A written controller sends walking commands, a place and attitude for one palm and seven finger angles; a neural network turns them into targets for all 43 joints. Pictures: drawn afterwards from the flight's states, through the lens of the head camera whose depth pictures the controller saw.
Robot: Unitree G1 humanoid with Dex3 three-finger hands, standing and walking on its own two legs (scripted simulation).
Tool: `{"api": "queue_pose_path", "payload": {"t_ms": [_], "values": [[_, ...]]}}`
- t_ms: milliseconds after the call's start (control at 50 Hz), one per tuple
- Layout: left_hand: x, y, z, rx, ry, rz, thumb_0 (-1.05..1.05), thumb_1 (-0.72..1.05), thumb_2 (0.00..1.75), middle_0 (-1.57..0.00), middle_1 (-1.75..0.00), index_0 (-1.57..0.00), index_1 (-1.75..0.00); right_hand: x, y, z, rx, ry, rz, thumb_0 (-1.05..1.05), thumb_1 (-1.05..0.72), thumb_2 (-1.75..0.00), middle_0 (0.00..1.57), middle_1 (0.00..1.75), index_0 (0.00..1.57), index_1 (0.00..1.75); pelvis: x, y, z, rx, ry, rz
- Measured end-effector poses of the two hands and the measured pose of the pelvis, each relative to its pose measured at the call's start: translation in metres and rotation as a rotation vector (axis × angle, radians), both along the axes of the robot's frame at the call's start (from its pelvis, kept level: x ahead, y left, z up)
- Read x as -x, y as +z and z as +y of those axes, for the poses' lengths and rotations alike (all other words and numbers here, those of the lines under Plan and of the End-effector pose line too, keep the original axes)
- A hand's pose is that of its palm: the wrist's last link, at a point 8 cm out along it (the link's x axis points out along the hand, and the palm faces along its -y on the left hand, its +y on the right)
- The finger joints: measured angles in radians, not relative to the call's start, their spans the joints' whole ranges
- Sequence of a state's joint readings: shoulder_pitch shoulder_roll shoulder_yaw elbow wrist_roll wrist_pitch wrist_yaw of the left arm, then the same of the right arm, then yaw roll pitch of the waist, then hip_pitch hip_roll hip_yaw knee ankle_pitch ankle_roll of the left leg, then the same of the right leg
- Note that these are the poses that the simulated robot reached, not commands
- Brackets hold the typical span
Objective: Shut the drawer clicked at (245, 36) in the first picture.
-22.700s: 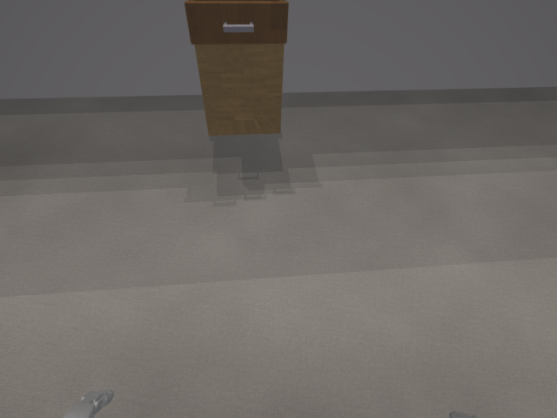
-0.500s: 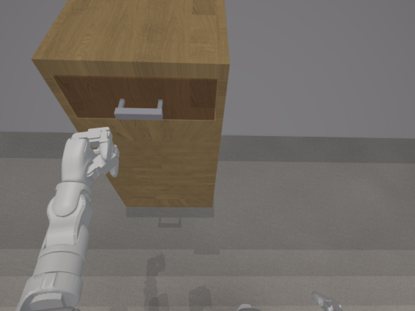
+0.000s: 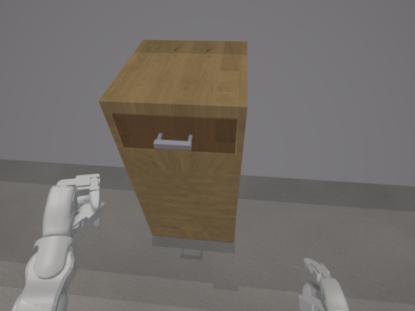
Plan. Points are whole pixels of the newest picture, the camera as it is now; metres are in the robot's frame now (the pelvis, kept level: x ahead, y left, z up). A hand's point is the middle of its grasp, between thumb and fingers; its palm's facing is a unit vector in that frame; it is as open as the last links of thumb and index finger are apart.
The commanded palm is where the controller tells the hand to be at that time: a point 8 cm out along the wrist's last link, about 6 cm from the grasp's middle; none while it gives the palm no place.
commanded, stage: draw the hand back to the body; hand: left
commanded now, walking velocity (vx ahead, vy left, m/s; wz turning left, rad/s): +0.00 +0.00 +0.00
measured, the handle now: (174, 140) +0.59 +0.17 -0.04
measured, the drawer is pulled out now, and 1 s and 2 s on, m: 0.00 0.00 0.00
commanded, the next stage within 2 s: step back with the hand held close in 0.50 s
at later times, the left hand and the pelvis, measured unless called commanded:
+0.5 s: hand (45, 240) +0.17 +0.24 +0.16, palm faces +0.41 -0.82 -0.40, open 3.2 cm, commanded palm +0.12 +0.28 +0.18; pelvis -0.01 +0.00 +0.00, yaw +0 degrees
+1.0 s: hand (45, 241) +0.17 +0.25 +0.15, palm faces +0.25 -0.82 -0.52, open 3.2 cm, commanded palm +0.11 +0.29 +0.18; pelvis -0.03 +0.02 +0.00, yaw -1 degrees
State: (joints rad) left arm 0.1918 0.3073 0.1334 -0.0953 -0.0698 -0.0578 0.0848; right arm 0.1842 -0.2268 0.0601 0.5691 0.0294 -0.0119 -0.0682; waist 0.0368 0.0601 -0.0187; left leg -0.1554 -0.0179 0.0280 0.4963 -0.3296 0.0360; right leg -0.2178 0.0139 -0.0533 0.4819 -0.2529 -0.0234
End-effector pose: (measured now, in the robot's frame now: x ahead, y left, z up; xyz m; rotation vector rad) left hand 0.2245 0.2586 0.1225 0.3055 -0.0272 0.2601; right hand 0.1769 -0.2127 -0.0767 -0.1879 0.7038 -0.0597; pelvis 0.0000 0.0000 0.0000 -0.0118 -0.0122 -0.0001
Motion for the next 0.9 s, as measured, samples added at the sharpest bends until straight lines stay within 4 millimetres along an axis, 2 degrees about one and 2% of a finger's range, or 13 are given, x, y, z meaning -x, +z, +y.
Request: {"api": "queue_pose_path", "payload": {"t_ms": [340,420,600,660,760,840,900], "values": [[0.085,0.062,0.013,-0.178,0.078,-0.129,0.01,0.89,0.9,-1.4,-1.6,-1.4,-1.6,0.008,0.004,-0.005,-0.004,0.02,-0.051,0.01,-0.9,-0.9,0.2,0.3,0.2,0.3,0.002,0.005,-0.003,0.004,-0.005,-0.061],[0.097,0.068,0.015,-0.203,0.102,-0.147,0.01,0.89,0.9,-1.41,-1.6,-1.4,-1.6,0.008,0.004,-0.006,-0.001,0.022,-0.06,0.01,-0.9,-0.9,0.2,0.3,0.2,0.3,0.004,0.004,-0.004,0.005,-0.001,-0.066],[0.091,0.049,0.012,-0.148,0.109,-0.108,0.01,0.89,0.9,-1.41,-1.6,-1.4,-1.6,0.014,0.002,-0.008,0.012,0.019,-0.055,0.01,-0.9,-0.9,0.2,0.3,0.2,0.3,0.008,0.004,-0.005,0.003,0.0,-0.063],[0.088,0.055,0.011,-0.166,0.089,-0.13,0.01,0.89,0.9,-1.41,-1.6,-1.4,-1.6,0.015,0.003,-0.008,0.013,0.012,-0.06,0.01,-0.9,-0.9,0.2,0.3,0.2,0.3,0.005,0.004,-0.004,0.004,-0.005,-0.059],[0.078,0.071,0.022,-0.246,0.068,-0.193,0.01,0.89,0.9,-1.41,-1.6,-1.4,-1.6,0.021,0.005,-0.014,0.025,-0.025,-0.029,0.01,-0.9,-0.9,0.2,0.3,0.2,0.3,0.008,0.005,-0.001,0.009,-0.014,-0.019],[0.07,0.062,0.023,-0.248,0.027,-0.141,0.01,0.89,0.9,-1.41,-1.6,-1.4,-1.6,0.031,0.002,-0.021,0.04,-0.072,0.012,0.01,-0.9,-0.9,0.2,0.3,0.2,0.3,0.013,0.005,0.006,0.001,-0.022,0.01],[0.071,0.052,0.022,-0.246,-0.011,-0.083,0.01,0.89,0.9,-1.4,-1.6,-1.4,-1.6,0.04,0.0,-0.024,0.049,-0.107,0.04,0.01,-0.9,-0.9,0.2,0.3,0.2,0.3,0.017,0.005,0.012,-0.005,-0.026,0.026]]}}
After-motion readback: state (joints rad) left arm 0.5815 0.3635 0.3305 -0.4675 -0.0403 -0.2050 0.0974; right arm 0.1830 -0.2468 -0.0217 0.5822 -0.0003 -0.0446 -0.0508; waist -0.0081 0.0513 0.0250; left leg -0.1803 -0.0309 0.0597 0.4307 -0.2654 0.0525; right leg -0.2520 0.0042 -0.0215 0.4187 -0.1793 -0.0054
